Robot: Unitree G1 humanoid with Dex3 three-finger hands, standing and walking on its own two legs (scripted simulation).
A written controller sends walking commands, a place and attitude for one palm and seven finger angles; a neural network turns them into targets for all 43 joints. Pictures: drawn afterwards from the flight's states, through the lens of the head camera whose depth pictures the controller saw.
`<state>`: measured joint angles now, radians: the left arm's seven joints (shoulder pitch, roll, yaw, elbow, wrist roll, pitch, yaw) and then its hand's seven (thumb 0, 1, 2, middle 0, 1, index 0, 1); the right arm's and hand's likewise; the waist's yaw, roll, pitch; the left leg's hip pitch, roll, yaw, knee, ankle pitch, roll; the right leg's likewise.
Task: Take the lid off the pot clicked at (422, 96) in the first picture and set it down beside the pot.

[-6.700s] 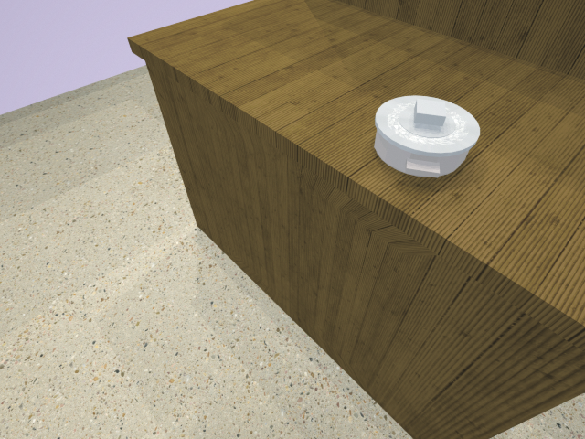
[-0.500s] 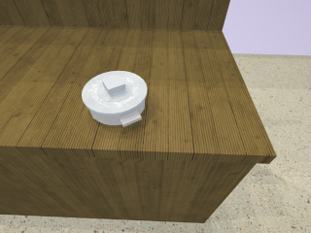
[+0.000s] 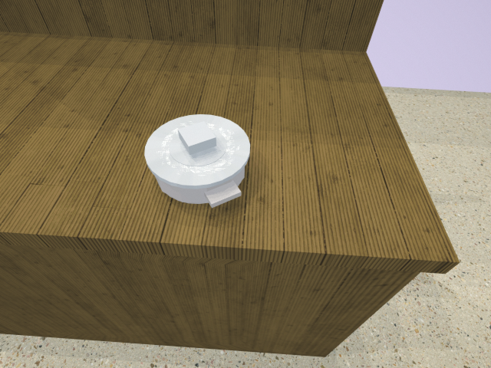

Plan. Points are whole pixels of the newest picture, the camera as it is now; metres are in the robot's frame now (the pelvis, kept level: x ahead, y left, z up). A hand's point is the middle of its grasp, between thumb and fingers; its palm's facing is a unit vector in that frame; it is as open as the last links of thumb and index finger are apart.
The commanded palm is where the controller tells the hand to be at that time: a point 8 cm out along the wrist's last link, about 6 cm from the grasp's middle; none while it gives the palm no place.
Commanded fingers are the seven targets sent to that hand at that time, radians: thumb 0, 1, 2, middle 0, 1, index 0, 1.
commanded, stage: come to a stop and stand still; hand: left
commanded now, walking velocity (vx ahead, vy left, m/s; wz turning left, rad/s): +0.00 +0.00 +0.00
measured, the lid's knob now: (197, 137) +0.43 +0.11 +0.15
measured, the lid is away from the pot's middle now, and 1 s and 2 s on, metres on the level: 0.00 0.00 0.00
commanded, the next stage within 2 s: look again from close up in 0.18 s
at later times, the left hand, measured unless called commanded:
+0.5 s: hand out of the picture +0.02 +0.19 -0.18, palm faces +0.02 -0.98 -0.20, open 7.4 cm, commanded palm none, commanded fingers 0.00 0.90 0.90 -0.20 -0.30 -0.20 -0.30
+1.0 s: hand out of the picture -0.01 +0.19 -0.18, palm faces +0.04 -0.99 -0.16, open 7.4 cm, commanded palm none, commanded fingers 0.00 0.90 0.90 -0.20 -0.30 -0.20 -0.30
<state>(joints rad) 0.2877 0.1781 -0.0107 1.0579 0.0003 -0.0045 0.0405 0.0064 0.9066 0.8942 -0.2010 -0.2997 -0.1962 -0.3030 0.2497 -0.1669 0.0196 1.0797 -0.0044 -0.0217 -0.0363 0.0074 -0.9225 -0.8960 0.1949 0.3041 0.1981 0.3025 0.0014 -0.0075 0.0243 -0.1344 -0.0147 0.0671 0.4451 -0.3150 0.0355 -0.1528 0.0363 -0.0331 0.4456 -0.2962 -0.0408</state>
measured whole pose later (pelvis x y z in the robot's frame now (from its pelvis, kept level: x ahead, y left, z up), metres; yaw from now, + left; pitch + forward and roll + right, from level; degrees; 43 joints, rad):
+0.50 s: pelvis +0.00 +0.01 +0.00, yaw +0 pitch +0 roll +0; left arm 0.28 0.17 -0.01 1.06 0.00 0.00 0.04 0.01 0.91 0.89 -0.20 -0.30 -0.20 -0.30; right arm 0.29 -0.14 0.02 1.11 0.00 -0.03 -0.04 0.01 -0.92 -0.90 0.19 0.30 0.20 0.30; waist -0.01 -0.01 0.04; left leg -0.11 -0.03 0.07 0.43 -0.31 0.05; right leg -0.14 0.02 -0.03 0.44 -0.30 -0.02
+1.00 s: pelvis +0.00 +0.03 +0.00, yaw +0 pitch +0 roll -1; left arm 0.31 0.15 -0.01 1.09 0.00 0.00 0.05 0.00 0.91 0.89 -0.20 -0.30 -0.20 -0.30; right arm 0.29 -0.13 0.02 1.12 0.00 -0.03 -0.05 0.01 -0.92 -0.90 0.19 0.30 0.20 0.30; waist 0.00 -0.02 0.04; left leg -0.11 -0.05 0.07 0.42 -0.31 0.08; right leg -0.12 0.01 -0.03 0.42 -0.29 0.00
